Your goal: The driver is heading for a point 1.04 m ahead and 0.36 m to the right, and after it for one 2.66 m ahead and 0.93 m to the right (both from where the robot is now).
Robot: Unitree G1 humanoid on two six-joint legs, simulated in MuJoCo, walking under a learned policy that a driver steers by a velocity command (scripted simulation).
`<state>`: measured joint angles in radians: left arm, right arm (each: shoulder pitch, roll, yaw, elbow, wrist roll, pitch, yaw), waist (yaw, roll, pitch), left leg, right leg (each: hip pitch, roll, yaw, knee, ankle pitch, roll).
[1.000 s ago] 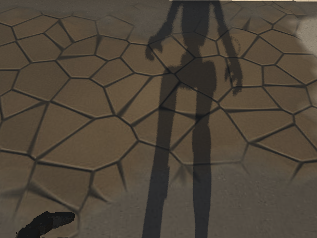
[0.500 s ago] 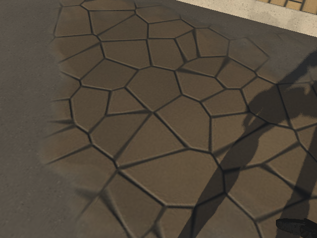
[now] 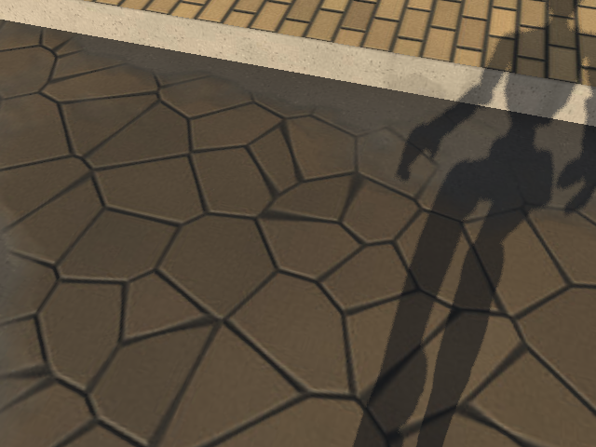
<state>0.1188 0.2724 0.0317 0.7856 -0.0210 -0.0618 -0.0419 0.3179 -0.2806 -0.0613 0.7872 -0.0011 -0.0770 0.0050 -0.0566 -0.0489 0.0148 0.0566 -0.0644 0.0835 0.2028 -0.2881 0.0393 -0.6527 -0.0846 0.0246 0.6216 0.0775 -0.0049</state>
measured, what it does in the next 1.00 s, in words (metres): walks ahead, turning right: right foot, then left foot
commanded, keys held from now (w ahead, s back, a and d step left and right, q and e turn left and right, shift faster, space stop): w+e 1.00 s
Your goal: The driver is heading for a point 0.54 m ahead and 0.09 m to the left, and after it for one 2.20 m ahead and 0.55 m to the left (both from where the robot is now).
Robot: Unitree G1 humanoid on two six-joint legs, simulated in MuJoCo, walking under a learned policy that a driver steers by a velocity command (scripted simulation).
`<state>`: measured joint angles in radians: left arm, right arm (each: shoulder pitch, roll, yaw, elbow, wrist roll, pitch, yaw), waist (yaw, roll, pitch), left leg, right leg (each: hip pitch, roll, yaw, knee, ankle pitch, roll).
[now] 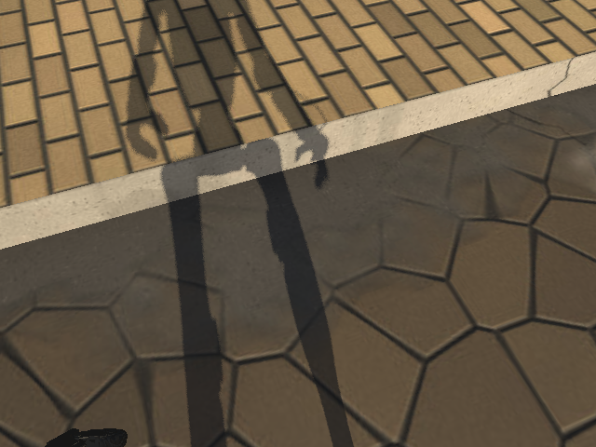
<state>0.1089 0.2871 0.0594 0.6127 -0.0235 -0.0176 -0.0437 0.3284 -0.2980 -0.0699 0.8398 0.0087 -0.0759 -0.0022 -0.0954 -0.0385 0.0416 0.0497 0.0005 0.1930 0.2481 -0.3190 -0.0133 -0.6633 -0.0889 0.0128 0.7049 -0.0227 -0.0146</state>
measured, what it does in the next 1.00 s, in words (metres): walks ahead: right foot, then left foot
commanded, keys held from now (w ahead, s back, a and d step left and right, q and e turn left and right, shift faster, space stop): w+e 0.14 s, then w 0.04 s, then w+q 0.82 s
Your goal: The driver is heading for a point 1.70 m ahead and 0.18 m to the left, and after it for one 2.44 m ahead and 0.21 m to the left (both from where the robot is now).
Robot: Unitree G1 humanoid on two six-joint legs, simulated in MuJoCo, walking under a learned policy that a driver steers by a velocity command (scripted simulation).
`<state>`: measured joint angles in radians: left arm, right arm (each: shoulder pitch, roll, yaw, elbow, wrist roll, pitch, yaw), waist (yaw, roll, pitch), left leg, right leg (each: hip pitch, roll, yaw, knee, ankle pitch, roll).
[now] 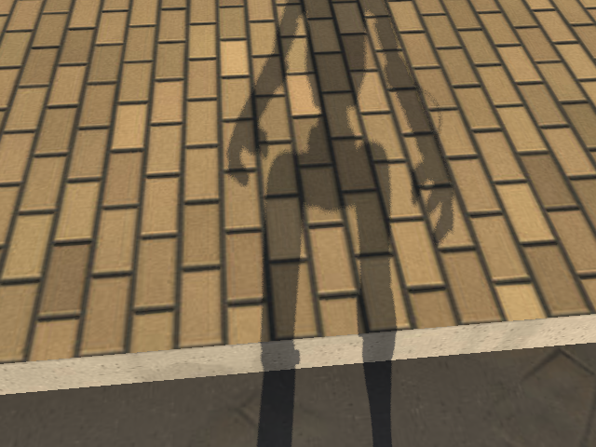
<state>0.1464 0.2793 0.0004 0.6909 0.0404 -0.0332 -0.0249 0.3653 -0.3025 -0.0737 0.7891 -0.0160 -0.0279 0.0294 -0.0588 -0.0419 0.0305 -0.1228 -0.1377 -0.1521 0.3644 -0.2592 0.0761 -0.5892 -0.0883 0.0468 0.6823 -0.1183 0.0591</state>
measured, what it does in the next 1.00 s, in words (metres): walks ahead, turning left: right foot, then left foot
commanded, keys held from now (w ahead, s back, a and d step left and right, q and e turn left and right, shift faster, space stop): w+q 0.58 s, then w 0.40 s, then w+e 0.02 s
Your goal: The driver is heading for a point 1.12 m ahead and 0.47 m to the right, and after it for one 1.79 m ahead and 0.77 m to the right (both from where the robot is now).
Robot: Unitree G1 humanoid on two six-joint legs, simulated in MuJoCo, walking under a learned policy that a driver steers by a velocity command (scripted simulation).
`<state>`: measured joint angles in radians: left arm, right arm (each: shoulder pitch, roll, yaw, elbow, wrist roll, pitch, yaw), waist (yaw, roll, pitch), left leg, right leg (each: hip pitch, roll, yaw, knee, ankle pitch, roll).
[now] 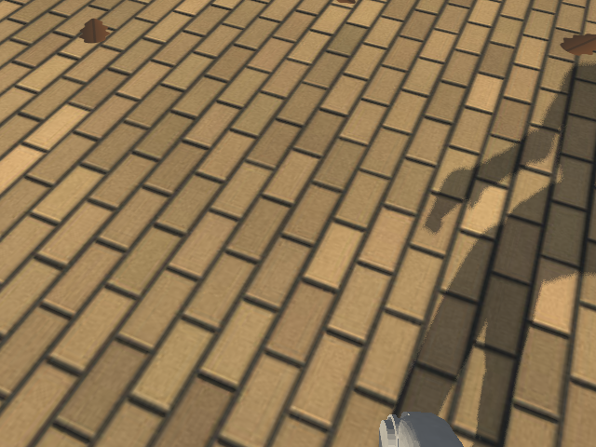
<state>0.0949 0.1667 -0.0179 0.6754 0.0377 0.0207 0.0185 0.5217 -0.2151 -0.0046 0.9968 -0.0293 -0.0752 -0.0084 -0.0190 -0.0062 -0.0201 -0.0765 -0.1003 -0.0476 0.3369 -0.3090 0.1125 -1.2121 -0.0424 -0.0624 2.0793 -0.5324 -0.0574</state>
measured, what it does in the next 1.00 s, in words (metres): climbs, turning right: right foot 0.15 m higher, then left foot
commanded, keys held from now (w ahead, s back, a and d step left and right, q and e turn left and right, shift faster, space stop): w+e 1.00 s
